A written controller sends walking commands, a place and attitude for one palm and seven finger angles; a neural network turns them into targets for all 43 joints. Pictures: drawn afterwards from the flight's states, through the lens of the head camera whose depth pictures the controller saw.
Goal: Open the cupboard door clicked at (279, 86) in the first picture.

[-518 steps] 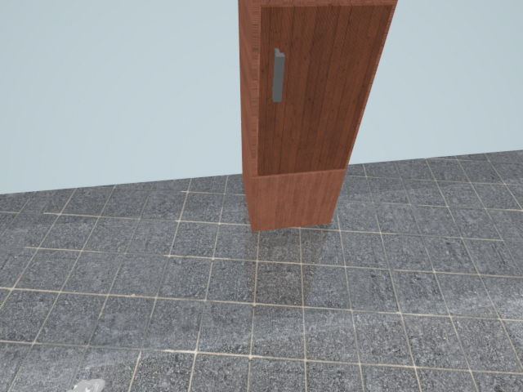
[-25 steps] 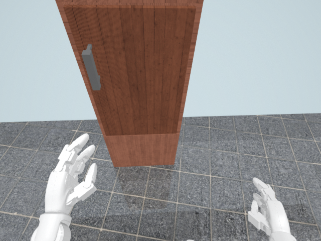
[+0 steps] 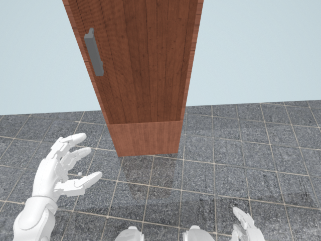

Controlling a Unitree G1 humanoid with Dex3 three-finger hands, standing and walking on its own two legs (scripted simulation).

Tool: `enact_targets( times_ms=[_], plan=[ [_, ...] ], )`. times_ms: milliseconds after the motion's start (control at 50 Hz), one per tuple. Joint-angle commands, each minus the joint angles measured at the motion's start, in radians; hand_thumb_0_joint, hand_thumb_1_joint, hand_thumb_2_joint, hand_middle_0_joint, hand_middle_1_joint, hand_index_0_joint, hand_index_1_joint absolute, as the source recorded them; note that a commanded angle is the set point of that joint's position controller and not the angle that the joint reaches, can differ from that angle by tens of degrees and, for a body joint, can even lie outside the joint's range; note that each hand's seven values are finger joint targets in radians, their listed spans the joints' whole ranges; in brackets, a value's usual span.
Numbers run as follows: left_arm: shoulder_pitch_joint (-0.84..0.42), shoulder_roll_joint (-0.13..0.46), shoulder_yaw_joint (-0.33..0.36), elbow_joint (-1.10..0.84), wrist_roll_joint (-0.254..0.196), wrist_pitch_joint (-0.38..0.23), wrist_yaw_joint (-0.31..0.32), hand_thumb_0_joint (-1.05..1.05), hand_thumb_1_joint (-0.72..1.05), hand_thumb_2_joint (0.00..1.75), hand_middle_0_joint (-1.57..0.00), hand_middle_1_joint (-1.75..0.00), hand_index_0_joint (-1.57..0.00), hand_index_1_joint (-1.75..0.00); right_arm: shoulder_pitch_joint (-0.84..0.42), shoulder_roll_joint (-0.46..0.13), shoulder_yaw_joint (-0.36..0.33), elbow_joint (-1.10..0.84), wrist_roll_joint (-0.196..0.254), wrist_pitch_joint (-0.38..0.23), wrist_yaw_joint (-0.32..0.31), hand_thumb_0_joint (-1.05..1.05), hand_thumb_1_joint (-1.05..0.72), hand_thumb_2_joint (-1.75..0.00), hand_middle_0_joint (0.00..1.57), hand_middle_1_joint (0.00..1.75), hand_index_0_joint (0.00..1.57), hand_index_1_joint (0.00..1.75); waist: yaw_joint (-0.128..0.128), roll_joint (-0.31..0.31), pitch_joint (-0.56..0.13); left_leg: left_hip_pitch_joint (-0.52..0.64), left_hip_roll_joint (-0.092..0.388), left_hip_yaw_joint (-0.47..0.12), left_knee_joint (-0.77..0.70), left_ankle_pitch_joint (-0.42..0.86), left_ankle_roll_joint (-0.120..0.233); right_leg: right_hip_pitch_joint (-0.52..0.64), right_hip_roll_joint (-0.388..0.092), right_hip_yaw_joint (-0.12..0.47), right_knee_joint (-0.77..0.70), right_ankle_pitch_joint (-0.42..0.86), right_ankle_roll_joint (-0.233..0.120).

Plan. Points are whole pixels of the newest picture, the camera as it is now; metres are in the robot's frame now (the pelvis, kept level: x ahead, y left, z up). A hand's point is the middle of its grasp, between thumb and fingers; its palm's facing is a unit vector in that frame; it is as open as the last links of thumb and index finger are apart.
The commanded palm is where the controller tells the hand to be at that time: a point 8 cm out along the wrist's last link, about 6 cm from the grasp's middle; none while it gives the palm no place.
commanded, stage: raise the hand with hooked fingers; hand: left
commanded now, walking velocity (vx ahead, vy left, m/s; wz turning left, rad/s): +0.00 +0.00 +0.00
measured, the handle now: (95, 52) +0.64 +0.23 +0.11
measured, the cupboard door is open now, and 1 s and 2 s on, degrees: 0 0 0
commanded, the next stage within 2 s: move the hooked fingers beside the handle in 1.28 s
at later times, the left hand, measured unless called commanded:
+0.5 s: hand (42, 141) +0.30 +0.27 +0.11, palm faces +0.16 -0.99 -0.06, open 13.6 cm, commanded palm +0.27 +0.31 +0.10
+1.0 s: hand (43, 124) +0.34 +0.28 +0.12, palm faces +0.10 -1.00 -0.02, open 14.0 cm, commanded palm +0.30 +0.32 +0.13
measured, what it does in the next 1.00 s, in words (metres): stands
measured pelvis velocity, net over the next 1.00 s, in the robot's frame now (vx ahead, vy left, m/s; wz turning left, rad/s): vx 0.04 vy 0.00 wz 0.00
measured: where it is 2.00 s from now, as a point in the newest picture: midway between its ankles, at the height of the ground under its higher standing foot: outside the picture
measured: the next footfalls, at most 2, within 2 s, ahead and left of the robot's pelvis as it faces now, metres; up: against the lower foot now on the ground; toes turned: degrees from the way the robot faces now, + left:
none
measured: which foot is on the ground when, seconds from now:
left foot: down 0.00-1.00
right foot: down 0.00-1.00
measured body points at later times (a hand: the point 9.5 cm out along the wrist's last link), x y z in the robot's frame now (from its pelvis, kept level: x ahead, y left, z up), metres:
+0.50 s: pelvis +0.04 +0.01 +0.02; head +0.07 +0.02 +0.47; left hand +0.29 +0.32 +0.11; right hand +0.23 -0.21 -0.04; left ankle +0.03 +0.12 -0.67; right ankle +0.05 -0.11 -0.67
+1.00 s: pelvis +0.04 +0.00 +0.04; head +0.08 +0.00 +0.49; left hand +0.33 +0.33 +0.12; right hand +0.19 -0.25 -0.05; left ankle +0.03 +0.12 -0.67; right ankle +0.05 -0.11 -0.67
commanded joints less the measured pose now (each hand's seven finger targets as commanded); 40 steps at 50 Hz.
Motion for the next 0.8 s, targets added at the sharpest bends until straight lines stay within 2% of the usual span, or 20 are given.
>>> enact_targets(
  times_ms=[0, 20, 60, 80, 120, 160, 200, 220, 320, 360, 400, 420, 460, 520, 560, 620, 640, 680, 760, 780],
  plan=[
    [-0.051, 0.154, 0.170, -0.292, -0.006, -0.199, 0.111, 0.00, -0.08, 0.48, -0.27, -0.93, -0.27, -0.93, -0.111, -0.146, -0.090, -0.166, -0.014, -0.089, 0.004, 0.00, -0.90, -0.90, 0.20, 0.30, 0.20, 0.30, 0.066, 0.002, -0.194, 0.061, -0.028, -0.030, -0.221, 0.140, 0.010, 0.213, 0.026, 0.021, -0.175, -0.008, -0.009],
    [-0.084, 0.160, 0.157, -0.293, 0.007, -0.237, 0.114, 0.00, -0.10, 0.47, -0.27, -0.94, -0.27, -0.94, -0.108, -0.154, -0.092, -0.158, -0.021, -0.095, 0.008, 0.00, -0.90, -0.90, 0.20, 0.30, 0.20, 0.30, 0.052, -0.006, -0.183, 0.057, -0.027, -0.033, -0.212, 0.147, 0.013, 0.205, 0.028, 0.021, -0.167, 0.007, -0.010],
    [-0.118, 0.139, 0.111, -0.229, 0.031, -0.288, 0.084, 0.00, -0.15, 0.45, -0.27, -0.98, -0.27, -0.98, -0.087, -0.172, -0.097, -0.130, -0.023, -0.107, 0.015, 0.00, -0.90, -0.90, 0.20, 0.30, 0.20, 0.30, 0.020, 0.032, -0.156, 0.067, -0.027, -0.029, -0.207, 0.113, 0.013, 0.151, 0.027, 0.016, -0.163, -0.015, -0.011],
    [-0.128, 0.129, 0.090, -0.194, 0.030, -0.297, 0.058, 0.00, -0.17, 0.44, -0.28, -0.99, -0.28, -0.99, -0.087, -0.182, -0.100, -0.122, -0.019, -0.112, 0.016, 0.00, -0.90, -0.90, 0.20, 0.30, 0.20, 0.30, 0.007, 0.042, -0.133, 0.066, -0.028, -0.028, -0.206, 0.082, 0.014, 0.128, 0.027, 0.018, -0.173, -0.039, -0.011],
    [-0.170, 0.125, 0.064, -0.138, 0.012, -0.280, -0.009, 0.00, -0.22, 0.42, -0.28, -1.02, -0.28, -1.02, -0.086, -0.201, -0.103, -0.121, -0.006, -0.117, 0.007, 0.00, -0.90, -0.90, 0.20, 0.30, 0.20, 0.30, -0.010, 0.009, -0.115, 0.059, -0.032, -0.029, -0.215, 0.039, 0.018, 0.135, 0.027, 0.028, -0.200, -0.077, -0.010],
    [-0.193, 0.173, 0.100, -0.109, -0.012, -0.240, -0.066, 0.00, -0.27, 0.40, -0.28, -1.05, -0.28, -1.05, -0.078, -0.214, -0.110, -0.124, 0.008, -0.123, -0.010, 0.00, -0.90, -0.90, 0.20, 0.30, 0.20, 0.30, 0.003, -0.007, -0.148, 0.077, -0.038, -0.027, -0.234, 0.028, 0.019, 0.181, 0.020, 0.045, -0.237, -0.098, -0.007],
    [-0.194, 0.235, 0.158, -0.119, -0.027, -0.196, -0.096, 0.00, -0.31, 0.38, -0.29, -1.08, -0.29, -1.08, -0.075, -0.215, -0.110, -0.128, 0.013, -0.124, -0.023, 0.00, -0.90, -0.90, 0.20, 0.30, 0.20, 0.30, 0.029, 0.037, -0.214, 0.124, -0.038, -0.025, -0.251, 0.097, 0.019, 0.250, 0.017, 0.044, -0.242, -0.025, -0.008],
    [-0.196, 0.272, 0.200, -0.121, -0.036, -0.179, -0.096, 0.00, -0.34, 0.37, -0.29, -1.10, -0.29, -1.10, -0.072, -0.217, -0.108, -0.130, 0.012, -0.119, -0.026, 0.00, -0.90, -0.90, 0.20, 0.30, 0.20, 0.30, 0.040, 0.039, -0.231, 0.146, -0.037, -0.030, -0.257, 0.129, 0.018, 0.270, 0.024, 0.033, -0.235, 0.008, -0.011],
    [-0.228, 0.285, 0.265, -0.186, -0.058, -0.182, -0.042, 0.00, -0.45, 0.32, -0.30, -1.17, -0.30, -1.17, -0.073, -0.193, -0.095, -0.126, -0.005, -0.117, -0.013, 0.00, -0.90, -0.90, 0.20, 0.30, 0.20, 0.30, 0.059, 0.085, -0.233, 0.238, -0.029, -0.042, -0.274, 0.348, -0.001, 0.319, 0.039, 0.000, -0.205, 0.247, -0.018],
    [-0.238, 0.238, 0.233, -0.141, -0.050, -0.183, -0.036, 0.00, -0.50, 0.30, -0.30, -1.20, -0.30, -1.20, -0.073, -0.188, -0.093, -0.117, -0.003, -0.112, -0.004, 0.00, -0.90, -0.90, 0.20, 0.30, 0.20, 0.30, 0.045, 0.095, -0.192, 0.256, -0.025, -0.038, -0.281, 0.381, -0.010, 0.295, 0.040, -0.008, -0.207, 0.274, -0.016],
    [-0.256, 0.223, 0.206, -0.079, -0.040, -0.164, -0.054, 0.00, -0.50, 0.30, -0.30, -1.20, -0.30, -1.20, -0.070, -0.196, -0.092, -0.109, 0.001, -0.101, 0.000, 0.00, -0.90, -0.90, 0.20, 0.30, 0.20, 0.30, 0.029, 0.083, -0.157, 0.249, -0.024, -0.035, -0.286, 0.357, -0.010, 0.275, 0.041, -0.010, -0.220, 0.263, -0.014],
    [-0.271, 0.221, 0.196, -0.034, -0.038, -0.145, -0.074, 0.00, -0.50, 0.30, -0.30, -1.20, -0.30, -1.20, -0.066, -0.203, -0.090, -0.112, 0.001, -0.094, -0.001, 0.00, -0.90, -0.90, 0.20, 0.30, 0.20, 0.30, 0.022, 0.042, -0.135, 0.237, -0.025, -0.036, -0.289, 0.346, -0.003, 0.281, 0.044, -0.010, -0.228, 0.264, -0.015],
    [-0.314, 0.240, 0.192, -0.004, -0.034, -0.105, -0.115, 0.00, -0.50, 0.30, -0.30, -1.20, -0.30, -1.20, -0.068, -0.209, -0.092, -0.114, 0.009, -0.087, -0.007, 0.00, -0.90, -0.90, 0.20, 0.30, 0.20, 0.30, 0.018, 0.046, -0.152, 0.247, -0.026, -0.032, -0.300, 0.330, -0.001, 0.296, 0.039, -0.006, -0.244, 0.263, -0.012],
    [-0.377, 0.302, 0.236, -0.003, -0.048, -0.066, -0.161, 0.00, -0.50, 0.30, -0.30, -1.20, -0.30, -1.20, -0.073, -0.215, -0.086, -0.121, 0.009, -0.079, -0.020, 0.00, -0.90, -0.90, 0.20, 0.30, 0.20, 0.30, 0.034, 0.052, -0.209, 0.274, -0.031, -0.031, -0.304, 0.372, 0.003, 0.357, 0.038, 0.004, -0.255, 0.310, -0.015],
    [-0.414, 0.344, 0.284, -0.041, -0.057, -0.074, -0.164, 0.00, -0.50, 0.30, -0.30, -1.20, -0.30, -1.20, -0.073, -0.205, -0.085, -0.120, 0.005, -0.079, -0.021, 0.00, -0.90, -0.90, 0.20, 0.30, 0.20, 0.30, 0.044, 0.065, -0.272, 0.323, -0.029, -0.035, -0.310, 0.432, -0.001, 0.391, 0.037, 0.004, -0.260, 0.356, -0.014],
    [-0.466, 0.389, 0.334, -0.042, -0.072, -0.106, -0.155, 0.00, -0.50, 0.30, -0.30, -1.20, -0.30, -1.20, -0.072, -0.203, -0.077, -0.107, -0.004, -0.076, -0.021, 0.00, -0.90, -0.90, 0.20, 0.30, 0.20, 0.30, 0.046, 0.050, -0.261, 0.331, -0.027, -0.039, -0.312, 0.472, -0.005, 0.404, 0.045, 0.004, -0.261, 0.391, -0.015],
    [-0.482, 0.379, 0.330, -0.026, -0.070, -0.113, -0.153, 0.00, -0.50, 0.30, -0.30, -1.20, -0.30, -1.20, -0.076, -0.198, -0.077, -0.102, -0.001, -0.076, -0.021, 0.00, -0.90, -0.90, 0.20, 0.30, 0.20, 0.30, 0.043, 0.067, -0.247, 0.338, -0.026, -0.037, -0.318, 0.466, -0.005, 0.393, 0.043, 0.005, -0.266, 0.381, -0.015],
    [-0.483, 0.357, 0.322, 0.061, -0.072, -0.111, -0.160, 0.00, -0.50, 0.30, -0.30, -1.20, -0.30, -1.20, -0.070, -0.200, -0.077, -0.088, 0.001, -0.071, -0.021, 0.00, -0.90, -0.90, 0.20, 0.30, 0.20, 0.30, 0.033, 0.038, -0.198, 0.325, -0.026, -0.037, -0.331, 0.439, -0.005, 0.377, 0.043, 0.001, -0.280, 0.364, -0.013],
    [-0.531, 0.383, 0.314, 0.127, -0.066, -0.071, -0.206, 0.00, -0.50, 0.30, -0.30, -1.20, -0.30, -1.20, -0.068, -0.212, -0.082, -0.086, 0.009, -0.062, -0.027, 0.00, -0.90, -0.90, 0.20, 0.30, 0.20, 0.30, 0.036, 0.082, -0.221, 0.342, -0.029, -0.024, -0.343, 0.434, 0.002, 0.408, 0.033, 0.013, -0.301, 0.376, -0.015],
    [-0.513, 0.365, 0.295, 0.130, -0.063, -0.060, -0.216, 0.00, -0.50, 0.30, -0.30, -1.20, -0.30, -1.20, -0.067, -0.210, -0.082, -0.088, 0.010, -0.062, -0.026, 0.00, -0.90, -0.90, 0.20, 0.30, 0.20, 0.30, 0.041, 0.088, -0.237, 0.349, -0.029, -0.026, -0.347, 0.454, 0.002, 0.418, 0.031, 0.010, -0.302, 0.387, -0.016]
  ],
)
